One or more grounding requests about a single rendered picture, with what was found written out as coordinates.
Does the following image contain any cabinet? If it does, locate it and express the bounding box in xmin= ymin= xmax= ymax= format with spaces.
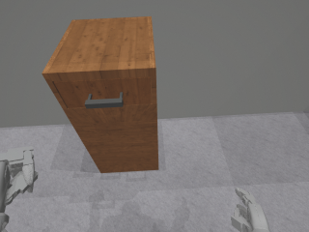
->
xmin=42 ymin=16 xmax=159 ymax=173

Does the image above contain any handle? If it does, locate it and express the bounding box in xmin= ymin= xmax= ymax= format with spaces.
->
xmin=84 ymin=92 xmax=124 ymax=109

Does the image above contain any drawer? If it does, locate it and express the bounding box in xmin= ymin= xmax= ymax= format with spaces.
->
xmin=54 ymin=76 xmax=152 ymax=108

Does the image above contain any robot left forearm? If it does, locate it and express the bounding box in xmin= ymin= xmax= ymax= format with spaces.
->
xmin=0 ymin=213 xmax=10 ymax=232

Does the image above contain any right robot hand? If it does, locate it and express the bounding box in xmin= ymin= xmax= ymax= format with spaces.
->
xmin=231 ymin=188 xmax=270 ymax=232

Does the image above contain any left robot hand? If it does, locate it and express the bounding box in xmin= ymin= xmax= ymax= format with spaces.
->
xmin=0 ymin=146 xmax=39 ymax=213

